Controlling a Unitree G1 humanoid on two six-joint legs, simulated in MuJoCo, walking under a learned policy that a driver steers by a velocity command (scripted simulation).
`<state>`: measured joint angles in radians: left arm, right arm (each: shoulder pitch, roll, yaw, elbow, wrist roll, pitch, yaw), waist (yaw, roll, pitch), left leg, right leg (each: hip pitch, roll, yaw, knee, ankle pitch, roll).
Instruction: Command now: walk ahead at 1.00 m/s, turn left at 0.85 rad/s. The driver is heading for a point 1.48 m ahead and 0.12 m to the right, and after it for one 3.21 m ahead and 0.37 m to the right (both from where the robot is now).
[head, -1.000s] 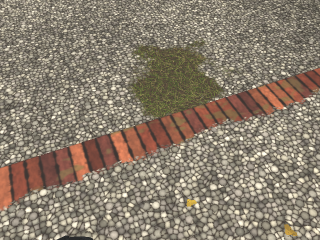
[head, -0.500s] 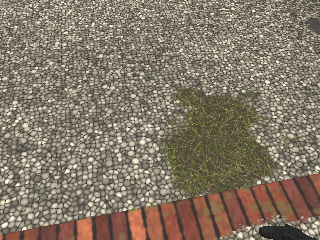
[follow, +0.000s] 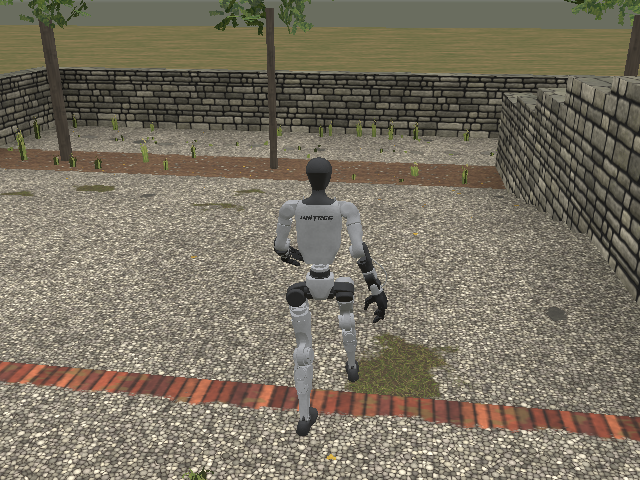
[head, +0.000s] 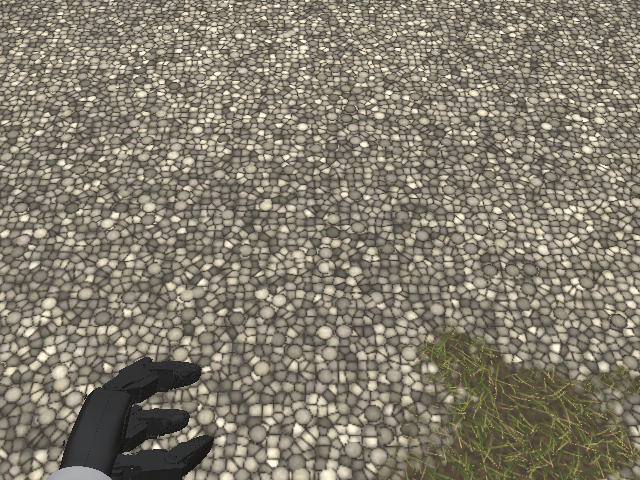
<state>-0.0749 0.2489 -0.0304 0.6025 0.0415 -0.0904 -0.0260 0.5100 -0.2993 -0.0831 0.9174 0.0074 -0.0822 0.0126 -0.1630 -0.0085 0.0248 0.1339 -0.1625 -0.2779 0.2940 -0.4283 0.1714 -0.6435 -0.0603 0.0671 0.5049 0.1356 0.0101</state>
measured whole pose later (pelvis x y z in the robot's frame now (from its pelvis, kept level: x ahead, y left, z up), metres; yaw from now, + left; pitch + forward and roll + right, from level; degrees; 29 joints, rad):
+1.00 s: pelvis +0.96 +0.03 -0.06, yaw -7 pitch +0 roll +0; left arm 0.17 0.30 0.05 0.78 0.02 -0.03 -0.04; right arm 0.36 -0.25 -0.01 0.88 -0.03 -0.09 -0.02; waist 0.02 -0.01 0.05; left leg -0.08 -0.01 0.09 1.27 -0.37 -0.02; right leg -0.51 0.14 -0.12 0.69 -0.23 -0.20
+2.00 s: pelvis +1.57 -0.08 -0.02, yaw -18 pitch +2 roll -1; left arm 0.07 0.27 0.06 0.71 0.02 -0.01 0.03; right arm 0.21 -0.33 -0.08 0.68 0.02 0.05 -0.03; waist -0.01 0.01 0.05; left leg -0.59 0.09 0.03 1.03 -0.36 -0.08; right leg -0.34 -0.07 -0.16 0.44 -0.13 -0.01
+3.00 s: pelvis +1.65 -0.09 -0.03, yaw +5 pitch -1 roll +0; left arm 0.15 0.23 0.03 0.76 0.01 -0.01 0.01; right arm 0.22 -0.24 -0.06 0.67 -0.02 0.01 -0.01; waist -0.01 0.00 0.02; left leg -0.27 -0.05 -0.12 0.56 -0.27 0.00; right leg -0.23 0.01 0.02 0.56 -0.32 0.00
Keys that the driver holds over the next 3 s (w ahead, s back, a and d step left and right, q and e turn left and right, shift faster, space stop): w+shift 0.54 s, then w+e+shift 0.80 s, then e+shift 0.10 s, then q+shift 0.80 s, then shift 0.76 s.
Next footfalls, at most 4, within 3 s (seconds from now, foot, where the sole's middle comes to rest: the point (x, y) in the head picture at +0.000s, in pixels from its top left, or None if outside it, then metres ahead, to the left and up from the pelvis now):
0.08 right None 0.26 -0.15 -0.80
0.50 left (234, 404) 0.64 0.09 -0.80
0.94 right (256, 237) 1.10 0.00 -0.79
1.36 left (213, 129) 1.54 0.09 -0.80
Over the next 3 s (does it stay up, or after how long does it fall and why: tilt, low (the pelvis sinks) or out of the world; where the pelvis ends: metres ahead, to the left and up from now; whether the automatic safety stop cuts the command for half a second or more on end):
stays up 1.65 -0.09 -0.03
